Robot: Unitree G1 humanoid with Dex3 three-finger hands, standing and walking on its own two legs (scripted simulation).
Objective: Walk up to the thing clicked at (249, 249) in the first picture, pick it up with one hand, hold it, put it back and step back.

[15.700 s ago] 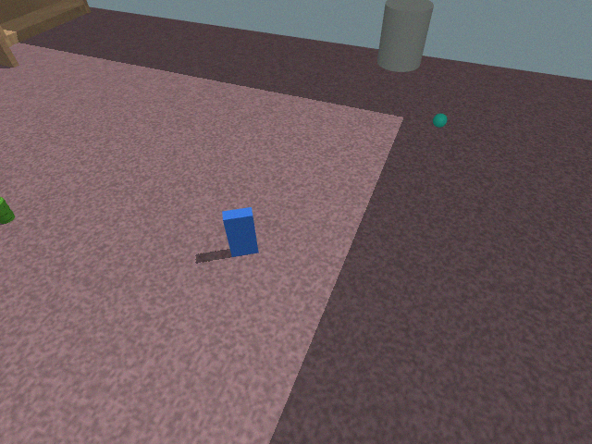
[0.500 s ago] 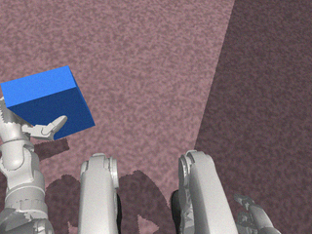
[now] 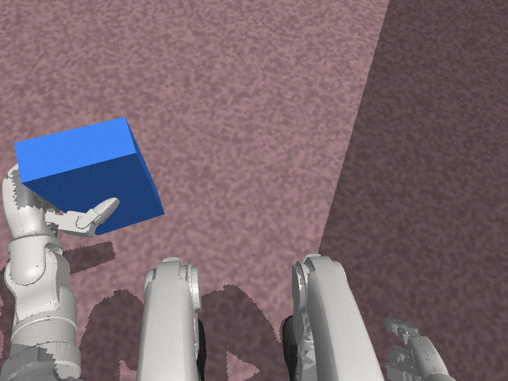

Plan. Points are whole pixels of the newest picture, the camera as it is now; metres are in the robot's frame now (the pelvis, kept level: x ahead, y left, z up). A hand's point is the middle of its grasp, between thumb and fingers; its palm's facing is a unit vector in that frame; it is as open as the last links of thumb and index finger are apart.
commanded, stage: lift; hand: left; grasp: from the side
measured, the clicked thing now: (108, 187) +0.41 +0.23 -0.03
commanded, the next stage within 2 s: hold in 1.72 s
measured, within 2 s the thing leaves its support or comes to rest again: neither
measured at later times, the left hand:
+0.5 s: hand (10, 143) +0.38 +0.24 +0.15, palm faces +0.26 -0.96 -0.06, open 9.3 cm
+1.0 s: hand out of the picture +0.39 +0.22 +0.27, palm faces +0.25 -0.97 -0.06, open 9.3 cm
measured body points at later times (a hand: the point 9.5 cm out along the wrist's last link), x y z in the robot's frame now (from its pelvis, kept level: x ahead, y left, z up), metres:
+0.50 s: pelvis +0.03 +0.01 +0.13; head +0.18 +0.03 +0.56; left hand +0.36 +0.29 +0.16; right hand +0.20 -0.24 +0.01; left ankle +0.09 +0.14 -0.39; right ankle +0.08 -0.12 -0.39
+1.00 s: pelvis +0.06 +0.01 +0.24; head +0.15 +0.03 +0.68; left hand +0.37 +0.28 +0.28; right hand +0.21 -0.22 +0.13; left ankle +0.08 +0.14 -0.39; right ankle +0.08 -0.12 -0.39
